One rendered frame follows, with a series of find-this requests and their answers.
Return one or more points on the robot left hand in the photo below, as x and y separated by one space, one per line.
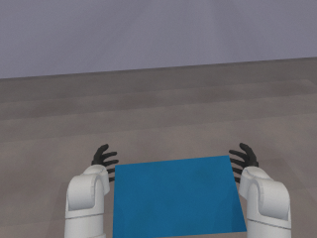
98 159

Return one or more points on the carton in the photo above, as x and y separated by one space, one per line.
184 197

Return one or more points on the robot right forearm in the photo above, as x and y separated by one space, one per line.
268 204

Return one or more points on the robot left forearm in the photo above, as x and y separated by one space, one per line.
84 206

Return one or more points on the robot right hand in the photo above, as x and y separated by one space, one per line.
250 160

